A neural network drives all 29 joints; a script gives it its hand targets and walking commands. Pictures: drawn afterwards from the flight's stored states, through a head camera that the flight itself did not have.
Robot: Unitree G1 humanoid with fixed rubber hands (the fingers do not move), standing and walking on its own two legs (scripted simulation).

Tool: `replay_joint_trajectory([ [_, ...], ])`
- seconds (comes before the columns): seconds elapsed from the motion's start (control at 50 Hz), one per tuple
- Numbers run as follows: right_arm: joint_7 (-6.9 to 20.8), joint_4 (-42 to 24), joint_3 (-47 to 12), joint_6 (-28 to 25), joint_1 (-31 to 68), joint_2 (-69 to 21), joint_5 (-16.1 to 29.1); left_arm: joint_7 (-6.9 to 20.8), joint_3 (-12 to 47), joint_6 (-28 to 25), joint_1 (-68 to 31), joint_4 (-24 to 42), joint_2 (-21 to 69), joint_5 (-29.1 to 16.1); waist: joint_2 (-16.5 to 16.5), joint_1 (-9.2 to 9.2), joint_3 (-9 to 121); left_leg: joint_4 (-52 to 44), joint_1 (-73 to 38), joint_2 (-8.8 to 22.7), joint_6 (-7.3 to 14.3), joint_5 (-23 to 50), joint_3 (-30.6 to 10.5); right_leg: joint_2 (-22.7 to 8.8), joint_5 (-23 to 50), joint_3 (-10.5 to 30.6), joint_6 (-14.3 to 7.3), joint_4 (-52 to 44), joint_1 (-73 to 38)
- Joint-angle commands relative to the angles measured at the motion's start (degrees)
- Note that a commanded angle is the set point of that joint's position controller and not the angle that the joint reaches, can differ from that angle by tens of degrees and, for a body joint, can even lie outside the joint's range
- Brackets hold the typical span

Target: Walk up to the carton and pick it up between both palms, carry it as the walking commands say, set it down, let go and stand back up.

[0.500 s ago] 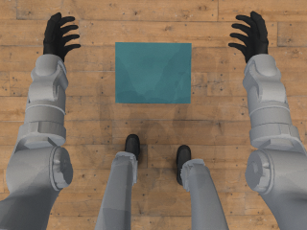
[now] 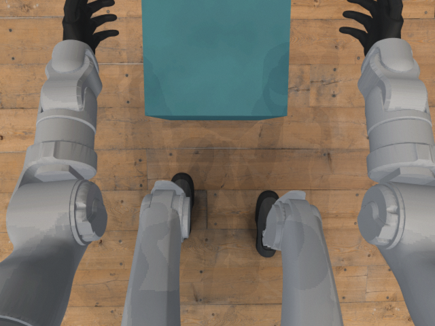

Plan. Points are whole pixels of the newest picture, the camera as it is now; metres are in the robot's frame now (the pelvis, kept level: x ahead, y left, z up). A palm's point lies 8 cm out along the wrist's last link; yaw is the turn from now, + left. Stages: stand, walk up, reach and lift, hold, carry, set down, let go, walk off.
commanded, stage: reach and lift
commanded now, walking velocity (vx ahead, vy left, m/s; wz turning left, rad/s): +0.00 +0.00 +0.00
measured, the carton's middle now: (215, 73) +0.52 +0.07 -0.38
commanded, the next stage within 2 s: none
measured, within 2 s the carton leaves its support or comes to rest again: neither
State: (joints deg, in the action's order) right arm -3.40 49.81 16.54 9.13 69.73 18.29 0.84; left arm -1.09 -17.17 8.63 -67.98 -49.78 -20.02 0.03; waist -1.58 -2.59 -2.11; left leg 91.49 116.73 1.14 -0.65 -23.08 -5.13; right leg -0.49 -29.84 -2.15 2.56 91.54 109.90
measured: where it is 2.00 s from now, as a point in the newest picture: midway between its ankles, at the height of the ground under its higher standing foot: (223, 226)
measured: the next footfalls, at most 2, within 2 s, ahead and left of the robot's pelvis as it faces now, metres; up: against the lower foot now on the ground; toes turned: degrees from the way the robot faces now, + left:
none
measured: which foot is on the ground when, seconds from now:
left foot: down 0.00-1.00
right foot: down 0.00-1.00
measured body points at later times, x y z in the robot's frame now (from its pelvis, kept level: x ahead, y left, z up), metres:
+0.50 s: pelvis -0.03 +0.00 -0.10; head +0.36 +0.05 +0.10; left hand +0.51 +0.27 -0.30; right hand +0.56 -0.14 -0.29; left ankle +0.11 +0.13 -0.50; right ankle +0.08 -0.14 -0.50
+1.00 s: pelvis -0.03 +0.00 -0.14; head +0.35 +0.05 +0.08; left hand +0.51 +0.27 -0.34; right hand +0.56 -0.14 -0.32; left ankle +0.11 +0.13 -0.50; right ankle +0.08 -0.14 -0.50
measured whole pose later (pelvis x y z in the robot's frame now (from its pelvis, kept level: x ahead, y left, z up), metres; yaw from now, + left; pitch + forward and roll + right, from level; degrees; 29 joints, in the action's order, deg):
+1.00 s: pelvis -0.03 +0.00 -0.14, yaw -1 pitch +33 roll -7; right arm -6.4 60.3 8.6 7.5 87.4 23.0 8.6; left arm -4.5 -5.4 5.4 -84.8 -60.3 -26.9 -9.2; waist -1.6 -4.4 -29.9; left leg 121.4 127.6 0.2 -0.7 -26.7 -7.2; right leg 0.5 -35.8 -2.1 3.4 121.9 119.1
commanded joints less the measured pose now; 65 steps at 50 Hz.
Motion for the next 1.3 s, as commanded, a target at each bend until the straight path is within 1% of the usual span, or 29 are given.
replay_joint_trajectory([
  [0.0,-0.9,-4.1,-2.2,-1.0,19.4,9.5,8.3,-2.5,2.2,-1.7,-24.6,6.1,-13.9,-4.9,-5.0,0.00,68.4,1.7,-50.0,-2.4,-0.4,17.1,7.7,6.9,8.3,-3.2,-1.2,1.5,-10.4],
  [0.04,-1.4,0.6,-3.5,-0.8,19.4,7.4,6.5,-2.1,1.8,-1.8,-24.3,1.5,-12.2,-6.2,-0.6,0.55,57.3,2.0,-40.4,-2.3,-0.7,15.2,7.3,6.1,6.9,-3.2,-1.1,1.9,-6.5],
  [0.06,-1.5,-2.3,-3.4,-1.3,19.4,8.0,7.9,-2.8,1.1,-2.4,-24.1,4.9,-14.3,-4.7,-3.6,-0.94,62.8,3.7,-41.6,-2.3,-1.1,17.2,8.1,6.3,9.9,-2.1,-1.5,3.2,-10.3],
  [0.08,-2.0,-5.2,-2.0,-1.6,20.0,9.6,8.4,-3.0,3.5,-2.3,-27.4,11.1,-13.0,-6.7,-3.9,1.99,79.7,5.7,-57.0,-2.0,-1.3,27.1,6.4,6.6,14.8,-3.4,-0.8,5.6,-14.7],
  [0.1,-2.0,3.5,-4.5,-1.2,19.0,6.9,7.4,-3.2,1.7,-2.7,-27.1,3.2,-16.2,-5.0,-1.2,0.26,64.4,5.5,-41.2,-1.7,-0.6,17.1,7.2,5.8,10.2,-2.9,-1.0,5.7,-10.0],
  [0.14,-3.4,-6.1,-3.5,-1.6,23.2,11.1,9.6,-4.0,4.0,-2.6,-29.6,9.6,-17.2,-7.3,-3.5,1.13,79.7,8.8,-52.3,-1.6,-0.9,22.3,7.1,6.0,12.8,-3.5,-1.0,8.2,-14.9],
  [0.18,-3.8,-1.7,-6.1,-1.4,24.6,9.9,10.3,-3.6,5.9,-2.1,-25.9,-0.1,-16.3,-9.3,-1.4,0.45,70.0,8.7,-43.9,-1.5,-0.5,14.7,7.6,5.4,9.0,-3.1,-1.2,8.9,-16.3],
  [0.26,-4.3,-3.6,-6.4,-2.0,27.5,10.5,11.6,-5.3,5.4,-3.6,-32.2,5.4,-18.9,-10.5,-0.9,-1.10,69.8,12.6,-45.7,-1.3,-0.4,19.1,7.2,5.6,10.1,-2.9,-1.2,12.6,-11.5],
  [0.28,-4.5,-4.2,-6.0,-2.4,28.5,12.8,12.9,-5.0,6.1,-3.4,-32.8,4.0,-18.3,-10.8,-4.2,-0.20,75.0,13.3,-49.3,-1.0,-0.6,18.2,6.7,5.3,9.4,-2.6,-1.6,12.8,-13.3],
  [0.34,-4.7,-2.7,-8.8,-2.0,31.2,12.2,14.0,-5.0,7.3,-3.3,-36.3,3.3,-19.2,-13.4,-2.7,-0.37,72.7,15.6,-48.0,-0.4,-0.8,16.6,6.7,4.5,8.3,-2.1,-1.6,14.9,-14.6],
  [0.38,-4.6,7.0,-6.3,-1.4,28.6,13.3,11.7,-5.0,8.4,-3.3,-35.5,-3.4,-19.7,-12.6,-3.1,1.20,62.9,16.1,-42.2,-0.4,-0.9,12.3,5.8,3.9,5.1,-3.0,-1.5,17.4,-8.6],
  [0.44,-3.8,1.4,-10.5,-2.5,33.9,10.7,15.7,-4.3,11.2,-3.5,-38.3,-0.2,-16.9,-15.8,-2.8,0.89,68.3,18.7,-45.2,-0.3,-0.3,16.0,6.5,3.4,9.0,-2.3,-1.7,18.0,-14.5],
  [0.5,-4.5,-1.8,-10.2,-2.4,35.9,12.5,15.1,-5.0,10.0,-4.0,-40.3,4.1,-20.7,-14.4,-1.9,-0.03,70.7,20.5,-47.2,-0.6,-0.3,16.8,6.4,4.0,10.7,-2.5,-1.2,20.6,-16.5],
  [0.52,-4.6,0.6,-9.4,-2.9,35.5,14.1,14.4,-5.3,9.5,-4.1,-39.2,-2.1,-21.7,-14.2,-1.7,-1.01,66.9,21.2,-45.8,-0.1,-0.4,17.5,5.7,4.0,9.8,-2.8,-0.9,22.2,-12.4],
  [0.58,-3.8,4.8,-8.6,-3.5,34.9,14.1,13.2,-4.6,12.1,-4.2,-39.8,-4.8,-18.0,-15.2,-2.1,2.14,61.1,21.9,-47.3,0.3,-0.5,17.4,4.9,3.5,6.3,-3.4,-0.8,23.0,-8.2],
  [0.66,-3.2,6.3,-10.8,-3.2,34.4,11.3,15.8,-4.5,11.6,-4.9,-38.8,-6.7,-18.6,-15.0,-4.0,-0.11,59.4,23.4,-44.3,0.3,-0.2,14.4,7.1,3.6,6.7,-2.4,-1.2,23.2,-8.6],
  [0.74,-3.8,1.6,-7.1,-4.4,36.8,17.3,12.7,-4.8,11.5,-5.2,-41.2,-1.6,-17.5,-15.8,-5.0,2.81,61.4,24.4,-46.8,0.1,-0.8,17.8,6.1,3.8,6.2,-3.2,-1.7,23.9,-5.8],
  [0.8,-3.3,7.3,-9.9,-3.2,33.7,12.6,13.9,-4.8,9.4,-5.4,-40.6,-4.8,-20.9,-13.7,-1.5,-1.31,59.2,22.3,-46.0,0.1,-0.2,16.2,6.0,4.5,5.4,-3.9,-0.6,24.6,-6.0],
  [0.88,-3.5,7.6,-8.4,-3.6,34.8,15.4,13.5,-4.7,10.8,-5.0,-40.9,-4.0,-19.5,-15.1,-3.4,1.61,59.6,22.9,-46.4,0.4,-0.7,12.4,5.8,3.7,4.6,-3.6,-1.3,24.4,-7.4],
  [0.92,-2.6,8.6,-11.0,-3.4,32.3,11.0,15.5,-4.5,11.8,-4.9,-36.9,-7.7,-17.6,-14.2,-2.9,-1.07,60.1,22.4,-47.6,0.0,0.0,16.1,6.4,4.7,5.2,-4.0,-1.2,24.4,-6.3],
  [0.98,-3.0,4.2,-10.2,-3.8,34.1,12.3,15.1,-4.5,12.5,-5.0,-41.2,-2.1,-17.3,-15.6,-4.3,1.39,61.9,22.5,-49.2,0.3,0.0,18.2,5.7,4.5,6.5,-4.1,-1.2,24.3,-6.0],
  [1.02,-3.2,6.4,-11.4,-3.6,33.8,10.2,16.5,-4.5,13.0,-5.1,-37.7,-5.8,-16.8,-15.3,-4.5,-0.80,60.5,22.9,-46.9,0.7,0.0,16.4,6.7,4.5,6.5,-2.9,-1.6,24.2,-7.6],
  [1.04,-3.4,6.2,-10.4,-4.0,33.9,12.3,14.9,-4.4,13.0,-5.0,-40.4,-5.3,-16.1,-16.6,-3.5,2.45,59.9,22.7,-45.3,0.1,-0.2,14.6,6.8,4.4,5.2,-3.4,-1.7,23.0,-8.8],
  [1.1,-3.7,10.7,-10.9,-3.0,32.4,11.2,13.9,-4.8,13.3,-4.6,-39.1,-8.1,-15.3,-15.6,-4.1,0.90,56.6,22.5,-45.3,0.1,-0.9,14.4,7.3,4.6,3.6,-3.4,-1.2,23.2,-7.8],
  [1.16,-3.6,3.2,-11.0,-4.3,37.2,10.1,14.5,-5.1,13.2,-5.0,-40.7,-6.4,-15.4,-14.0,-2.5,-0.47,64.0,22.5,-49.5,-0.4,-0.5,18.5,5.8,5.3,7.1,-4.5,-0.6,24.6,-8.5],
  [1.2,-3.7,5.9,-11.5,-3.8,36.4,9.0,15.4,-5.3,13.7,-5.2,-42.7,-4.5,-13.6,-13.9,-6.3,-0.10,62.1,23.0,-50.2,-0.4,-0.8,18.5,6.1,5.1,7.2,-3.6,-1.6,24.4,-7.1],
  [1.22,-3.1,5.8,-13.0,-3.8,36.1,5.6,14.9,-4.5,17.3,-5.0,-41.5,-5.0,-9.7,-18.0,-3.5,2.46,62.4,21.8,-50.9,-0.3,-0.4,19.3,5.7,4.8,7.9,-4.6,-1.2,24.1,-9.7],
  [1.24,-3.6,4.3,-10.8,-4.3,38.3,9.3,14.6,-4.9,15.7,-4.9,-43.2,-5.6,-10.1,-16.2,-6.5,0.76,61.8,22.6,-52.5,-0.7,-0.9,20.7,6.4,5.4,5.9,-4.1,-1.3,23.4,-4.3],
  [1.28,-4.5,5.1,-11.0,-4.4,35.4,8.1,13.4,-5.6,13.4,-5.4,-42.6,-5.5,-12.2,-15.0,-2.9,1.00,61.9,23.2,-49.4,-1.2,-0.8,19.2,6.5,5.4,6.8,-3.9,-1.3,23.1,-6.7],
])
